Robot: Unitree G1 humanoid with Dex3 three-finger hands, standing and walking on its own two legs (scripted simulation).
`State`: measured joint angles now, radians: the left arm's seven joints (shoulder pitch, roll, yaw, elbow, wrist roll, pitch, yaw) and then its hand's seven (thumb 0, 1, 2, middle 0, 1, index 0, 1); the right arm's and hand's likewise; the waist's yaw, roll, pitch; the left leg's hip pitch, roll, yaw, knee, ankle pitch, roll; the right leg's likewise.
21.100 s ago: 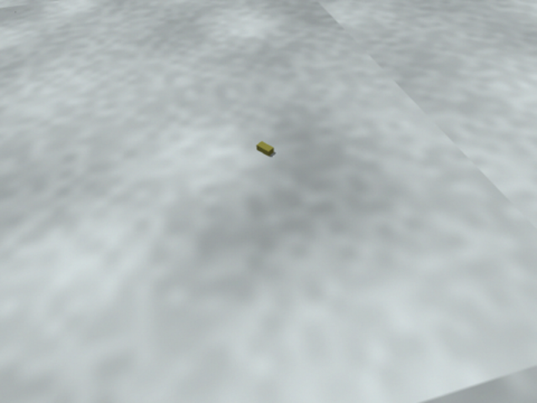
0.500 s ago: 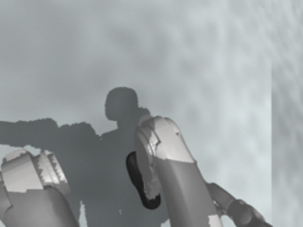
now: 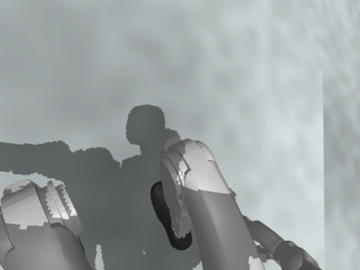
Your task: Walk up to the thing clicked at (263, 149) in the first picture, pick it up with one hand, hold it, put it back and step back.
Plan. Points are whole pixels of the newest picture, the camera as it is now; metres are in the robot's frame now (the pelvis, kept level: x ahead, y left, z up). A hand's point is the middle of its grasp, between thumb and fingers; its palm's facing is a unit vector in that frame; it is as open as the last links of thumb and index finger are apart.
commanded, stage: settle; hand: left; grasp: from above
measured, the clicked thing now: out of the picture +0.42 +0.37 -0.28
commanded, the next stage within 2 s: lift in 0.80 s
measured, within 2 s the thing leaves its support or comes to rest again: leaves its support in 0.18 s
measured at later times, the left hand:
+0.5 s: hand out of the picture +0.41 +0.38 -0.16, palm faces -0.40 -0.13 -0.91, open 7.2 cm
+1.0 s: hand out of the picture +0.40 +0.38 -0.11, palm faces -0.43 -0.10 -0.90, open 7.2 cm
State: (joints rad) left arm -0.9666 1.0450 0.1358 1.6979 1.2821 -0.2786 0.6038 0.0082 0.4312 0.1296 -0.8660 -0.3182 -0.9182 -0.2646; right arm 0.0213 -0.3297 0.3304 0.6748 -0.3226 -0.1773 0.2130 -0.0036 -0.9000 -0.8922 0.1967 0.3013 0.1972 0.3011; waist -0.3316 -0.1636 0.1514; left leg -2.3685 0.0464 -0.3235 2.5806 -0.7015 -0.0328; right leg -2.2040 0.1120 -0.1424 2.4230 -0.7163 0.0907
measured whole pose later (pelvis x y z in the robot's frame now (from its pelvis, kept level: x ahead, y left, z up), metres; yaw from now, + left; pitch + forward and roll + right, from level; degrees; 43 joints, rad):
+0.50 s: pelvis +0.00 +0.00 +0.01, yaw +3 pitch +29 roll -12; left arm -0.89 0.89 0.10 1.41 1.21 -0.22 0.41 0.01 0.42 0.05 -0.99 -0.15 -1.04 -0.10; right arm 0.07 -0.32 0.18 0.67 -0.22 -0.12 0.22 0.00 -0.91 -0.89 0.20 0.30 0.20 0.30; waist -0.24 -0.05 0.03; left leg -2.38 0.04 -0.27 2.51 -0.68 -0.03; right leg -2.22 0.08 -0.11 2.40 -0.72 0.08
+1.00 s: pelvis -0.01 -0.01 +0.04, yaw +6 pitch +31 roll -10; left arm -0.89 0.82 0.08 1.26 1.21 -0.22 0.24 0.00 0.41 0.05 -1.00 -0.15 -1.04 -0.10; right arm 0.15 -0.30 0.10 0.67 -0.13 0.00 0.14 0.00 -0.92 -0.90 0.20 0.30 0.20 0.30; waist -0.20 -0.01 -0.02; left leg -2.35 0.03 -0.21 2.40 -0.62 -0.03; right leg -2.20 0.05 -0.07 2.32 -0.69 0.06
